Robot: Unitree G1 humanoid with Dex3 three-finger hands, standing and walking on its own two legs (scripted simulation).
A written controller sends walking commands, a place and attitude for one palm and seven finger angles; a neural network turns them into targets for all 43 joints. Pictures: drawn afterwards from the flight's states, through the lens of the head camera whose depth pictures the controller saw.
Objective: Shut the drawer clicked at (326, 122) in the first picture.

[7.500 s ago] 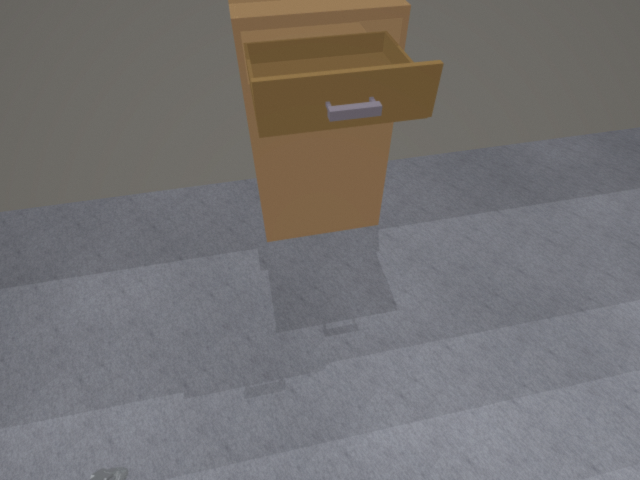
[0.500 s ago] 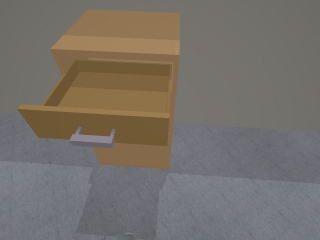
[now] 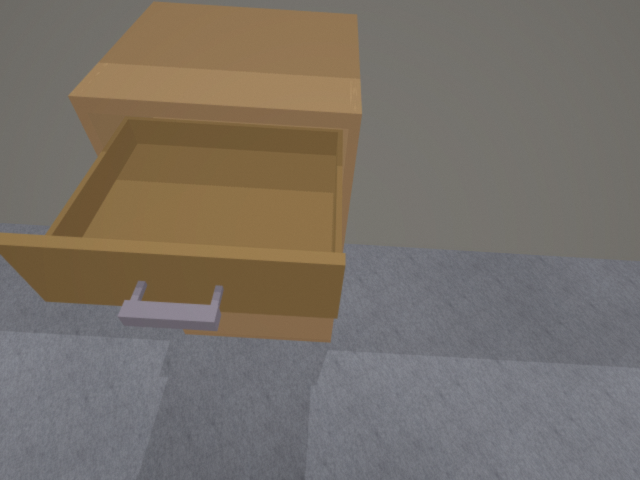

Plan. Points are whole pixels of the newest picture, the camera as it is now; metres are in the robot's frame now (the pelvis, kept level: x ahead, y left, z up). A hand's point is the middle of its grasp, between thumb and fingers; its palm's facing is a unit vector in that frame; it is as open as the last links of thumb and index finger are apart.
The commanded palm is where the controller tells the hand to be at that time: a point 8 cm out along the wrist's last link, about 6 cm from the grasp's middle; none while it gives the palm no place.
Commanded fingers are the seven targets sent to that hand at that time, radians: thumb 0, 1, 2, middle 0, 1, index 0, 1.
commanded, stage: come to a stop and stand still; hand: left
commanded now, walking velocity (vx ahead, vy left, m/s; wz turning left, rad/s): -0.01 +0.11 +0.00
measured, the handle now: (175, 302) +0.33 +0.23 +0.01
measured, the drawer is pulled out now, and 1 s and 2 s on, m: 0.30 0.30 0.30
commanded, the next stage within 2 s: look again from close up in 0.80 s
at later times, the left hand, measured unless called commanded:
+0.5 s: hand out of the picture -0.02 +0.15 -0.16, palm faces +0.10 -0.96 -0.26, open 7.3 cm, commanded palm none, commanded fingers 0.00 0.90 0.90 -0.20 -0.30 -0.20 -0.30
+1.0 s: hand out of the picture -0.06 +0.16 -0.18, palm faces +0.00 -0.98 -0.19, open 7.4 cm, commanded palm none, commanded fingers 0.00 0.90 0.90 -0.20 -0.30 -0.20 -0.30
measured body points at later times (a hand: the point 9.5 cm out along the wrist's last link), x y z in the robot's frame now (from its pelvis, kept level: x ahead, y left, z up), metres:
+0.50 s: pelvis -0.04 -0.04 +0.01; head -0.02 -0.06 +0.46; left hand -0.02 +0.20 -0.14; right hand -0.01 -0.28 -0.16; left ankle -0.06 +0.12 -0.71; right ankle -0.01 -0.13 -0.74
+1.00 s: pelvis -0.04 -0.01 +0.00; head -0.02 -0.01 +0.45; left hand -0.06 +0.22 -0.16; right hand -0.04 -0.22 -0.16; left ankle -0.06 +0.12 -0.74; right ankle -0.01 -0.13 -0.74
